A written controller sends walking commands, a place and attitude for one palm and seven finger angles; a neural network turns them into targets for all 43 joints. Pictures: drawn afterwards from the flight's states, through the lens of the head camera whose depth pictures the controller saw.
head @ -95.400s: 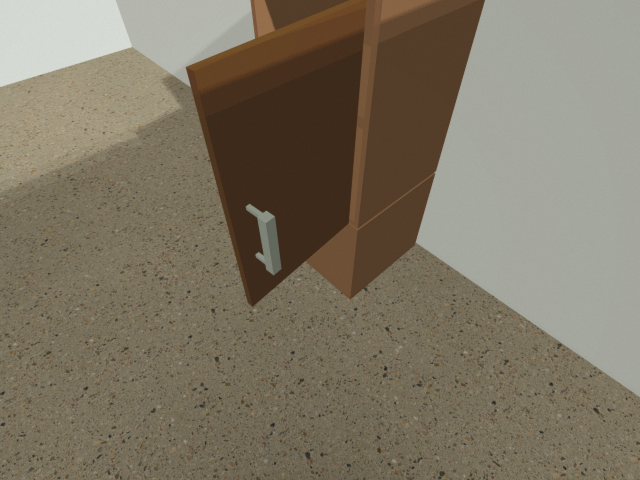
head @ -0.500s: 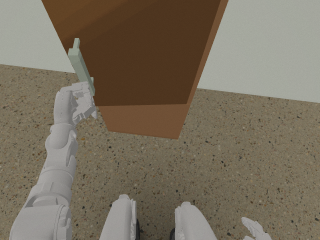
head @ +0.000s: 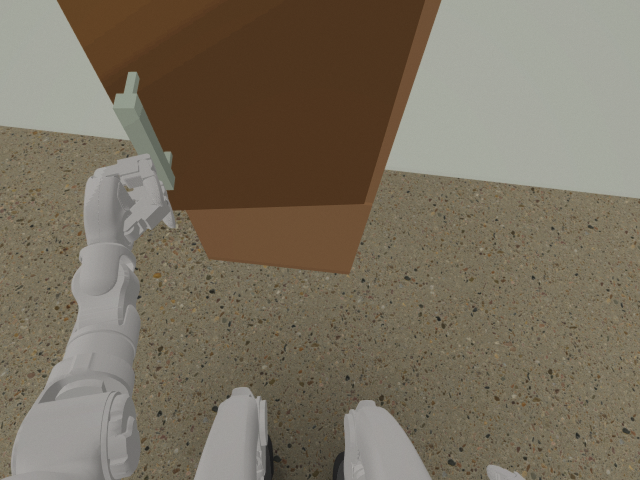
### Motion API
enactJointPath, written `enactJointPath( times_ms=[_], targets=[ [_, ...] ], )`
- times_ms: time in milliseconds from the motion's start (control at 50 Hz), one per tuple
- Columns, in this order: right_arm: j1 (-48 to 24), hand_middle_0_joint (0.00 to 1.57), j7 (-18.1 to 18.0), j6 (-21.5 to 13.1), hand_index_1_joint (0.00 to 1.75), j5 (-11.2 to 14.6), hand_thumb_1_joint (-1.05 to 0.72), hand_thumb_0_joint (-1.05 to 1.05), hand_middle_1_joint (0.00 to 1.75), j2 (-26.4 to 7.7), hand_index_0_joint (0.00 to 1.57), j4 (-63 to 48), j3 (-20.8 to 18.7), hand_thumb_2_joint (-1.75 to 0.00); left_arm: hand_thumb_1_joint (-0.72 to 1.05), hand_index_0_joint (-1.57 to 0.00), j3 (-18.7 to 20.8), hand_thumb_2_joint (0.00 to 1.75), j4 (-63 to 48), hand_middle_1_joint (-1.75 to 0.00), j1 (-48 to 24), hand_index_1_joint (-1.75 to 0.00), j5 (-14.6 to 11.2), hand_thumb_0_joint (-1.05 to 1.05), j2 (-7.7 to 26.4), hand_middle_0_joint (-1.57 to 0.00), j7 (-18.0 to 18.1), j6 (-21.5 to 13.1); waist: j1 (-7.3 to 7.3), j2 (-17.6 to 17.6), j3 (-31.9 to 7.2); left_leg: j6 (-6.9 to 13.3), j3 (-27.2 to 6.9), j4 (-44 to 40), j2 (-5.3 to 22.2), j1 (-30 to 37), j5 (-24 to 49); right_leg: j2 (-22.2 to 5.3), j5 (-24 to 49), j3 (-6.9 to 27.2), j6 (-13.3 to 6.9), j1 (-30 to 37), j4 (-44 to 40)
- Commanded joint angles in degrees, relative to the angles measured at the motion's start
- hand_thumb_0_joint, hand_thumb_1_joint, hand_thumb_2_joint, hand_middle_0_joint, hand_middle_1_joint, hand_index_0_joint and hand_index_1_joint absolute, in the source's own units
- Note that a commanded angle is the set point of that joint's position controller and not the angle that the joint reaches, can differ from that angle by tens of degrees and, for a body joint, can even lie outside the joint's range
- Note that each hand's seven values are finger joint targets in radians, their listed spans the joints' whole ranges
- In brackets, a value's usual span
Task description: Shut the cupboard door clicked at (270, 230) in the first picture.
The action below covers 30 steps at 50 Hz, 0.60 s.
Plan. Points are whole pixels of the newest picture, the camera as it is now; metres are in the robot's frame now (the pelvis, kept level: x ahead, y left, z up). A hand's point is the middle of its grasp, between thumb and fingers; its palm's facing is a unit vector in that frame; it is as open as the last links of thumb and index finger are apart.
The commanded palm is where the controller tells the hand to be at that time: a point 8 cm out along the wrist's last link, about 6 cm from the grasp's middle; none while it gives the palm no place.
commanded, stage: push the door shut along its arc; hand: left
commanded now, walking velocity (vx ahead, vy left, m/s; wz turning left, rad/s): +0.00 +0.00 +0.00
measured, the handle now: (150, 136) +0.55 +0.23 +0.03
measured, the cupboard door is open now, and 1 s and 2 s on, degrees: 10 0 0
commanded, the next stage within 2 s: pull the fist back off the door in 1.18 s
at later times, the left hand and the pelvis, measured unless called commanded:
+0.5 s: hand (171, 170) +0.49 +0.19 +0.04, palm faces -0.05 -1.00 -0.06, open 3.1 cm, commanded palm +0.48 +0.22 +0.03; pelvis -0.01 +0.01 -0.01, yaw -1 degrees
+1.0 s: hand (182, 141) +0.53 +0.18 +0.04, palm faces -0.18 -0.98 -0.04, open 3.2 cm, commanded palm +0.54 +0.19 +0.03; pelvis -0.02 +0.02 -0.03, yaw -3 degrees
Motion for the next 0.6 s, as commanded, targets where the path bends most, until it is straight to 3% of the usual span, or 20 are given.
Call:
enactJointPath(
  times_ms=[0, 60, 120, 160, 260, 320, 360, 380, 440, 500, 580],
  targets=[
    [5.6, 0.20, -0.8, -1.6, 0.30, 0.2, -0.90, 0.00, 0.30, -9.6, 0.20, -3.6, -3.7, -0.90, 0.90, -1.30, 0.8, 0.90, -8.4, -1.50, -21.9, -1.50, -0.2, 0.00, 11.4, -1.30, -1.0, -3.2, -1.40, 4.7, -25.6, 0.7, -3.6, -6.5, -1.6, 24.0, 11.5, 0.6, 16.1, 4.6, 1.0, 5.7, -11.9],
    [5.0, 0.20, -0.7, -1.0, 0.30, 0.6, -0.90, 0.00, 0.30, -9.6, 0.20, -5.0, -3.4, -0.90, 0.90, -1.30, 1.0, 0.90, -7.9, -1.50, -19.7, -1.50, -0.7, 0.00, 11.8, -1.30, -1.7, -1.2, -0.42, 5.3, -25.8, 0.6, -3.2, -7.1, -1.7, 23.6, 12.5, 0.6, 17.5, 4.8, 0.9, 7.8, -12.1],
    [5.0, 0.20, -1.1, -0.7, 0.30, 0.7, -0.90, 0.00, 0.30, -9.9, 0.20, -4.7, -3.2, -0.90, 0.90, -1.30, 2.1, 0.90, -7.9, -1.50, -25.9, -1.50, -0.4, 0.00, 14.9, -1.30, -2.1, -0.7, -2.09, 3.7, -25.4, 1.0, -3.5, -5.9, -1.4, 21.8, 11.9, 0.7, 17.0, 5.0, 1.2, 7.0, -11.7],
    [5.0, 0.20, -1.2, -0.9, 0.30, 0.6, -0.90, 0.00, 0.30, -10.0, 0.20, -4.5, -3.1, -0.90, 0.90, -1.30, 1.8, 0.90, -8.5, -1.50, -30.3, -1.50, -0.3, 0.00, 15.3, -1.30, -2.2, -1.2, -3.11, 4.8, -25.1, 1.1, -3.8, -5.6, -1.4, 22.2, 11.4, 0.8, 15.9, 4.9, 1.1, 5.7, -11.7],
    [5.6, 0.20, -1.1, -1.6, 0.30, 0.3, -0.90, 0.00, 0.30, -10.4, 0.20, -3.7, -3.2, -0.90, 0.90, -1.30, 0.5, 0.90, -7.1, -1.50, -33.6, -1.50, 0.0, 0.00, 14.8, -1.30, -3.5, -2.4, -3.74, 7.8, -29.5, 0.7, -5.0, -4.6, -1.1, 26.7, 14.8, 1.1, 16.9, 3.9, 0.7, 2.4, -10.0],
    [6.8, 0.20, -0.9, -1.1, 0.30, 0.4, -0.90, 0.00, 0.30, -11.1, 0.20, -3.1, -3.0, -0.90, 0.90, -1.30, 1.8, 0.90, -1.2, -1.50, -32.9, -1.50, 0.4, 0.00, 17.0, -1.30, -4.9, -0.1, -4.37, 5.8, -27.5, 0.9, -5.3, -4.2, -0.9, 24.1, 14.2, 1.2, 16.4, 3.7, 0.8, 1.8, -9.8],
    [7.3, 0.20, -0.8, -0.6, 0.30, 0.8, -0.90, 0.00, 0.30, -11.2, 0.20, -3.8, -2.8, -0.90, 0.90, -1.30, 2.0, 0.90, 1.2, -1.50, -31.7, -1.50, 0.6, 0.00, 17.6, -1.30, -6.0, 1.9, -4.06, 5.0, -26.4, 1.0, -5.1, -4.4, -0.9, 22.3, 13.4, 1.2, 16.0, 3.8, 0.7, 2.4, -10.1],
    [7.9, 0.20, -0.7, -0.6, 0.30, 0.7, -0.90, 0.00, 0.30, -11.3, 0.20, -3.9, -2.7, -0.90, 0.90, -1.30, 2.3, 0.90, 1.5, -1.50, -32.8, -1.50, 0.5, 0.00, 18.2, -1.30, -6.4, 2.4, -4.15, 6.3, -26.8, 1.1, -5.2, -4.5, -0.9, 23.0, 14.1, 1.3, 16.2, 3.6, 0.5, 1.8, -9.8],
    [8.3, 0.20, -0.5, -0.5, 0.30, 0.8, -0.90, 0.00, 0.30, -11.4, 0.20, -3.7, -2.9, -0.90, 0.90, -1.30, 0.9, 0.90, -1.2, -1.50, -36.3, -1.50, 0.1, 0.00, 16.9, -1.30, -7.7, 2.7, -4.99, 7.3, -28.4, 1.0, -6.1, -4.5, -0.5, 25.7, 15.5, 1.3, 16.5, 3.2, 0.5, -0.1, -9.6],
    [8.9, 0.20, -0.5, -0.6, 0.30, 0.9, -0.90, 0.00, 0.30, -11.7, 0.20, -3.4, -2.9, -0.90, 0.90, -1.30, 3.1, 0.90, -1.4, -1.50, -38.5, -1.50, -0.6, 0.00, 19.5, -1.30, -8.3, 2.1, -5.23, 6.3, -28.9, 1.1, -6.2, -4.1, -0.5, 24.7, 15.1, 1.4, 16.0, 3.3, 0.5, 0.4, -9.6],
    [10.0, 0.20, -0.4, -1.1, 0.30, 0.7, -0.90, 0.00, 0.30, -11.7, 0.20, -2.6, -2.7, -0.90, 0.90, -1.30, 1.3, 0.90, -1.3, -1.50, -43.9, -1.50, 0.5, 0.00, 19.6, -1.30, -9.0, 1.5, -6.64, 8.8, -28.6, 1.2, -7.0, -3.6, -0.4, 25.1, 13.6, 1.6, 13.9, 3.1, 0.2, -2.8, -9.1]
  ],
)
